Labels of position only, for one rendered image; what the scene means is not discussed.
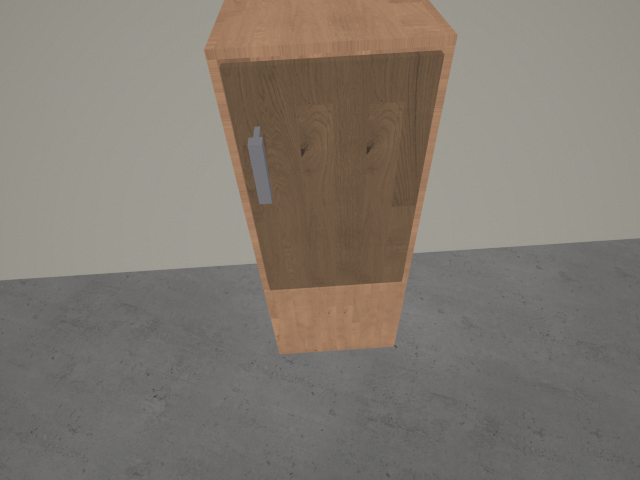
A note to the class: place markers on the handle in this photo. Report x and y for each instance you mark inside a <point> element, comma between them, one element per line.
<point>259,166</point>

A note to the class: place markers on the cupboard door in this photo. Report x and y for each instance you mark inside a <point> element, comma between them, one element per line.
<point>345,140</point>

